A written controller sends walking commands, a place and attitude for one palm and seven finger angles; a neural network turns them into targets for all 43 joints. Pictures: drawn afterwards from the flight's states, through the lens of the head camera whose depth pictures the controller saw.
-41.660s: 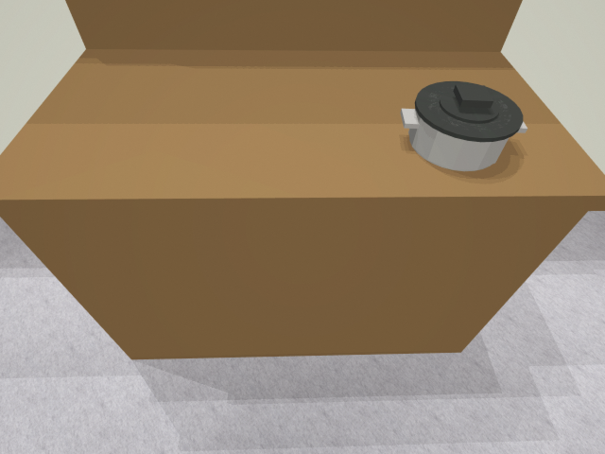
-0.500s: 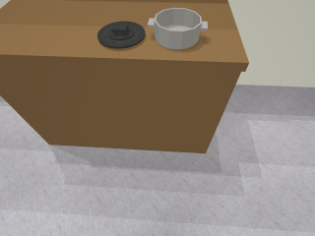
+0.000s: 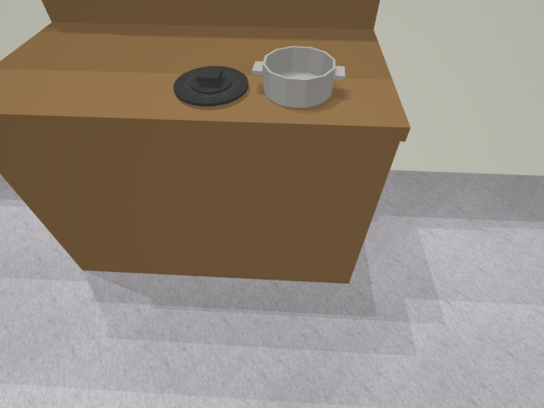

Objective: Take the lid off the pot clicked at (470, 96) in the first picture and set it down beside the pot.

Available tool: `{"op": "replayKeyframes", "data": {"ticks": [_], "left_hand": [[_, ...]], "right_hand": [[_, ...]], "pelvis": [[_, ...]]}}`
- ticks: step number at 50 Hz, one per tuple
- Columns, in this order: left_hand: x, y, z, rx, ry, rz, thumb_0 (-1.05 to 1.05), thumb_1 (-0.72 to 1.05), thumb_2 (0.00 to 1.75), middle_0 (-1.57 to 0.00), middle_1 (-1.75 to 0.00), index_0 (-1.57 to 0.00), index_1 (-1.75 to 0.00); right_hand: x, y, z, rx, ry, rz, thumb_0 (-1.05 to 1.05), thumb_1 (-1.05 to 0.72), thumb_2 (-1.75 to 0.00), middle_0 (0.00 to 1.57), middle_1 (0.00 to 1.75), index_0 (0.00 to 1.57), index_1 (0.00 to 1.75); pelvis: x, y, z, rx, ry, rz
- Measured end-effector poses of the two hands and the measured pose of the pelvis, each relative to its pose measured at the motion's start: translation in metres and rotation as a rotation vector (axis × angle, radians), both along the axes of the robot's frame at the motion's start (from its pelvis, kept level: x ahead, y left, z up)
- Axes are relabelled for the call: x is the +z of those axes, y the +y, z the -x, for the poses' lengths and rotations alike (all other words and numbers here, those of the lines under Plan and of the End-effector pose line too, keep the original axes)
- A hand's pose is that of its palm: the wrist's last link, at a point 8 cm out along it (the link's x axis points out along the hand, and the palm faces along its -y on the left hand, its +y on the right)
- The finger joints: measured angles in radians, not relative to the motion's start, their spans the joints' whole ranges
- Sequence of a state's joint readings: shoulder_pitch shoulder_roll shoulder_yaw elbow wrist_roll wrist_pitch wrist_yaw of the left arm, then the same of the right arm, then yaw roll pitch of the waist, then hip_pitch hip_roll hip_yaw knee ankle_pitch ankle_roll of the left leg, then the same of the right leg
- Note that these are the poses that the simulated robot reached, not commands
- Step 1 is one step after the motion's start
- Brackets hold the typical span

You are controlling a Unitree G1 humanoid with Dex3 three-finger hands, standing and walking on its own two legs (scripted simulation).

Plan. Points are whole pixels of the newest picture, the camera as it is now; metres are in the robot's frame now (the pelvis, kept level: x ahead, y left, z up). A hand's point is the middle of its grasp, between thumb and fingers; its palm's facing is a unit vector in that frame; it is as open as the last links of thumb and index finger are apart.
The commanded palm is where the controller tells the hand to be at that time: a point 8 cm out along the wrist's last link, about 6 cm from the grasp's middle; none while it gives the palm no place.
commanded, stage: let the arm hang, fingers relaxed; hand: left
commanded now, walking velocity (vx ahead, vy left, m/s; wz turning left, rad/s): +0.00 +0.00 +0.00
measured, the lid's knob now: (209, 75) +0.85 +0.18 +0.07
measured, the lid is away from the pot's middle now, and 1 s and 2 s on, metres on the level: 0.23 0.23 0.23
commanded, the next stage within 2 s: look to check the result in 0.74 s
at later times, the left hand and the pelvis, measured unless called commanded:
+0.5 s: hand out of the picture -0.05 +0.14 -0.18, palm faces +0.05 -0.99 -0.14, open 7.4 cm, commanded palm none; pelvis -0.02 +0.00 +0.00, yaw +0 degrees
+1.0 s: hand out of the picture -0.03 +0.16 -0.18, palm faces +0.04 -0.98 -0.18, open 7.3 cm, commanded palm none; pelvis -0.02 +0.01 +0.00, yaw +0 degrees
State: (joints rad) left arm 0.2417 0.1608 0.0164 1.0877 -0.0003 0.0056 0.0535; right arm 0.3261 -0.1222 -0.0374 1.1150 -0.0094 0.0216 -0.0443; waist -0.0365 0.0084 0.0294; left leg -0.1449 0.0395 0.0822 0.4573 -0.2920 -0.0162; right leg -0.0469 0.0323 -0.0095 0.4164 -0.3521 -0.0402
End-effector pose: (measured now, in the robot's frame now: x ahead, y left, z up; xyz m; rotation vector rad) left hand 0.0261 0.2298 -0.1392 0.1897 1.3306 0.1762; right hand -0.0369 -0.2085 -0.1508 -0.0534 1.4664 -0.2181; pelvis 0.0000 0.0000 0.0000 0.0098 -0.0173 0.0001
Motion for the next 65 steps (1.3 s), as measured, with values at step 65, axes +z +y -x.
{"op": "replayKeyframes", "data": {"ticks": [65], "left_hand": [[-0.006,-0.02,0.069,0.05,0.1,0.072,0.0,0.91,0.9,-0.2,-0.29,-0.2,-0.3]], "right_hand": [[0.002,0.015,0.015,0.014,-0.007,-0.01,0.0,-0.91,-0.9,0.2,0.3,0.2,0.3]], "pelvis": [[0.002,0.008,0.019,0.007,-0.006,0.005]]}}
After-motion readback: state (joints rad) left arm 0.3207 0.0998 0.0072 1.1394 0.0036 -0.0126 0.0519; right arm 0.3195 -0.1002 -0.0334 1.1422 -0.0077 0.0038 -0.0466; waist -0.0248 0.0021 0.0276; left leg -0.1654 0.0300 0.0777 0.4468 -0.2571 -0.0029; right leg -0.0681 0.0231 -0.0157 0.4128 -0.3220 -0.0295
